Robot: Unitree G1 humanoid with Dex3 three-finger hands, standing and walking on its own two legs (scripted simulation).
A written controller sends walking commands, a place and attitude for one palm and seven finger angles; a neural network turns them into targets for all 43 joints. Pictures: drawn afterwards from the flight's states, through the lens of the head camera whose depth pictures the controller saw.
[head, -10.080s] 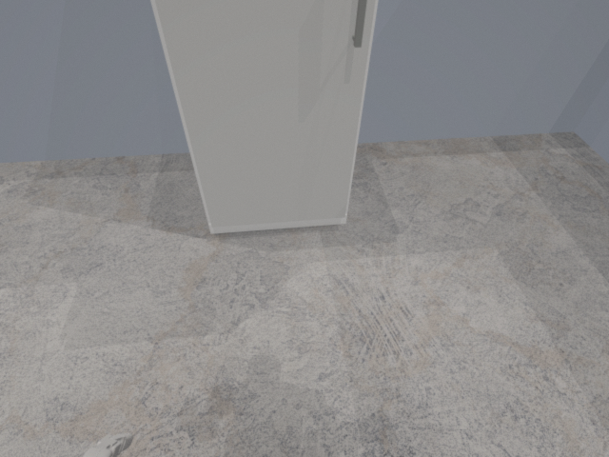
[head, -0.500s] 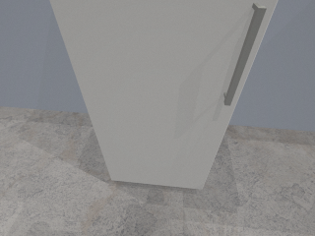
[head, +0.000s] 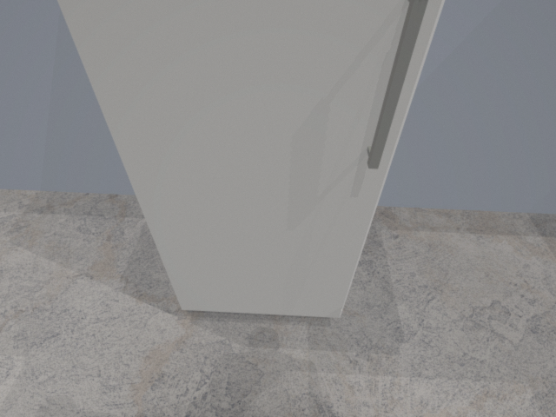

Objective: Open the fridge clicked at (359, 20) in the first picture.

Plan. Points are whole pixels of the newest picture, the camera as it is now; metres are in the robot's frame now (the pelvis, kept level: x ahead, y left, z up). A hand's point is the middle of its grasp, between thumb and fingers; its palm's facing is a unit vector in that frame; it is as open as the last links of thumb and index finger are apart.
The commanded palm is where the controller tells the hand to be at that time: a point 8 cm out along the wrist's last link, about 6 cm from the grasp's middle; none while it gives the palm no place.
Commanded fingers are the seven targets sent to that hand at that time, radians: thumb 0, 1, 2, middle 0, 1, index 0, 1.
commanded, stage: come to a stop and stand still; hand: right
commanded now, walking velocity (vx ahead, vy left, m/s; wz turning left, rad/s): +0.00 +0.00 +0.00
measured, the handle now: (389, 91) +0.57 -0.16 +0.21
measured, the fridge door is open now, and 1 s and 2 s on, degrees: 0 0 0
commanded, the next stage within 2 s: look again from close up in 1.28 s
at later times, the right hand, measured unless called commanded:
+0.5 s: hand out of the picture -0.01 -0.21 -0.17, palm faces +0.08 +0.98 -0.21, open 7.4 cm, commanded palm none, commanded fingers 0.00 -0.90 -0.90 0.20 0.30 0.20 0.30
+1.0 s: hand out of the picture -0.06 -0.18 -0.17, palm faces +0.03 +0.98 -0.21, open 7.3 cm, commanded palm none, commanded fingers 0.00 -0.90 -0.90 0.20 0.30 0.20 0.30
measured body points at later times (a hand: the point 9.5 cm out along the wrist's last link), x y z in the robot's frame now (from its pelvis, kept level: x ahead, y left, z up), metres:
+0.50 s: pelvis -0.06 -0.01 +0.00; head -0.06 -0.03 +0.45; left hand -0.07 +0.22 -0.14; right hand -0.02 -0.26 -0.16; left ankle +0.03 +0.10 -0.70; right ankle -0.10 -0.10 -0.73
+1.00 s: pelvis -0.07 +0.00 +0.01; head -0.06 +0.00 +0.46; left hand -0.07 +0.21 -0.16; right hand -0.06 -0.23 -0.15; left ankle -0.05 +0.11 -0.73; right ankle -0.10 -0.10 -0.73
